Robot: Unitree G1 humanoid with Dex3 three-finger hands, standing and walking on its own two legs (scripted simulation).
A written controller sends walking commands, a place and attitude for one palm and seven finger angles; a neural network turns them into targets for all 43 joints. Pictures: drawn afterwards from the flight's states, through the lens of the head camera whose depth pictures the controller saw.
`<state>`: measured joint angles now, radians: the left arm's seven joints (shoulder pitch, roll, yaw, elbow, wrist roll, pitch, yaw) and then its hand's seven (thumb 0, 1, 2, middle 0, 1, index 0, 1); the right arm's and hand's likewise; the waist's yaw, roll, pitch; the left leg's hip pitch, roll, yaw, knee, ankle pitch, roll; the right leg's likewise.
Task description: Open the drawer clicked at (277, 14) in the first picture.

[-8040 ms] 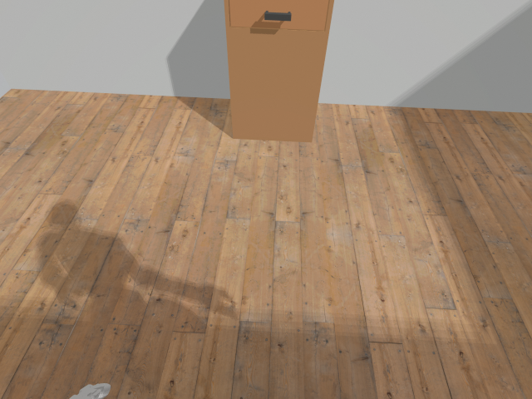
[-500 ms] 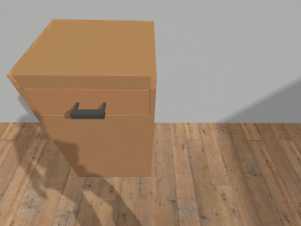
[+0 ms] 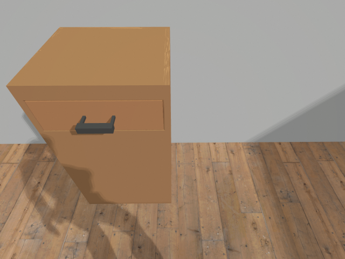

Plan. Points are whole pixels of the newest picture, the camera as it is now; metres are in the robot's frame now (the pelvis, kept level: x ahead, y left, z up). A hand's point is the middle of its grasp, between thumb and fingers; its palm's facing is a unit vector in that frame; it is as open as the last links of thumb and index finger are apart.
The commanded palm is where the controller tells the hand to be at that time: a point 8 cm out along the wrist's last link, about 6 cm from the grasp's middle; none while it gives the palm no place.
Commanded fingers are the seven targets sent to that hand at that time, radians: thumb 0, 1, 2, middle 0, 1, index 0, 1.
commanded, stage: shuffle to correct the standing spot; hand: left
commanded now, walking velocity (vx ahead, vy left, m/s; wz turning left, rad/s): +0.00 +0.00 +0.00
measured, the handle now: (96, 123) +0.53 +0.30 -0.03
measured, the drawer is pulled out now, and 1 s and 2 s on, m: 0.00 0.00 0.00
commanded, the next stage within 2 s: come to a stop and stand still in 0.54 s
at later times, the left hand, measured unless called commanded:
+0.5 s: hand out of the picture +0.00 +0.21 -0.18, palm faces +0.07 -0.97 -0.22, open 7.4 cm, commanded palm none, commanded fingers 0.00 0.90 0.90 -0.20 -0.30 -0.20 -0.30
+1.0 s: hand out of the picture +0.06 +0.25 -0.18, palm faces +0.10 -0.97 -0.24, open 7.4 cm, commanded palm none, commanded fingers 0.00 0.90 0.90 -0.20 -0.30 -0.20 -0.30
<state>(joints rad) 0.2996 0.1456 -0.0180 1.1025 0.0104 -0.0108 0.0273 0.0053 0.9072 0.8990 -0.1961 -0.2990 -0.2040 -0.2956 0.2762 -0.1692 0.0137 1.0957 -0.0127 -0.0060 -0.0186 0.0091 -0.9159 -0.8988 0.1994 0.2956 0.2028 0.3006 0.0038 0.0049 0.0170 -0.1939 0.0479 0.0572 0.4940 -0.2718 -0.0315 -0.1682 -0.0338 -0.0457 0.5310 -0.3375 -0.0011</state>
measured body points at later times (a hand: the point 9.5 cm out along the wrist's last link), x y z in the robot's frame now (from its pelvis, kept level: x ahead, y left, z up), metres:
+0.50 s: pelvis +0.02 +0.02 -0.01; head +0.04 +0.03 +0.44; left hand +0.00 +0.26 -0.17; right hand +0.03 -0.21 -0.16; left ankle +0.00 +0.14 -0.74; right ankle -0.03 -0.11 -0.73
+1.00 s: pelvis +0.04 +0.06 -0.01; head +0.06 +0.06 +0.44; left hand +0.06 +0.31 -0.16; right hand +0.12 -0.16 -0.16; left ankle +0.06 +0.19 -0.74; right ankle +0.01 -0.03 -0.72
